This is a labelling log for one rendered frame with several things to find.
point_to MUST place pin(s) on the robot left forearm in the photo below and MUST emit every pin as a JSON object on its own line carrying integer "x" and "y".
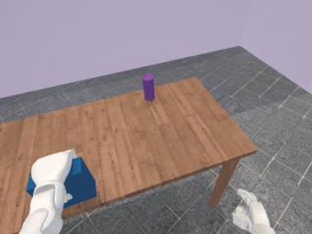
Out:
{"x": 45, "y": 209}

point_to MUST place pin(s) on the table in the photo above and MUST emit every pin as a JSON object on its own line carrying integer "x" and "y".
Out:
{"x": 129, "y": 144}

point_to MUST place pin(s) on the robot right hand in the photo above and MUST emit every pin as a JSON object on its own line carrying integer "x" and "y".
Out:
{"x": 255, "y": 214}

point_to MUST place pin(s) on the robot left hand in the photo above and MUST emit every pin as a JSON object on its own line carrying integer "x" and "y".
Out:
{"x": 54, "y": 167}

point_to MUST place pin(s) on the robot right forearm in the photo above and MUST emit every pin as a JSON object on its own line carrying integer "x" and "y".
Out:
{"x": 261, "y": 228}

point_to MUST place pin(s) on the sponge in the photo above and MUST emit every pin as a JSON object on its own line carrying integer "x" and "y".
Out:
{"x": 79, "y": 183}

